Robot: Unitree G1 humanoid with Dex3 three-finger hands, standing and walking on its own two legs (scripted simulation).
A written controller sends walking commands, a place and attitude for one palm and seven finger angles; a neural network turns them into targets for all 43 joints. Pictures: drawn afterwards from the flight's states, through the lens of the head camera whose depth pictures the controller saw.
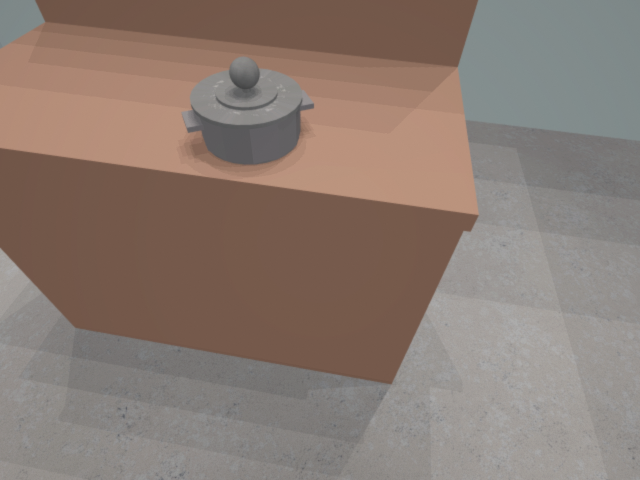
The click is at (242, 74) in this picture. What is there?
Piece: lid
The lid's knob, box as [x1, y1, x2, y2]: [229, 57, 259, 88]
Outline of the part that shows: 238,57 230,65 230,77 237,86 241,88 249,88 253,86 258,79 258,68 251,59 247,57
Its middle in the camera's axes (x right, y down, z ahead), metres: -0.13 -0.28 +0.64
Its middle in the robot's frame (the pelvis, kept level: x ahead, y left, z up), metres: +0.69 +0.17 +0.16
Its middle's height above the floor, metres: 0.94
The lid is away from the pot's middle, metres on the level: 0.00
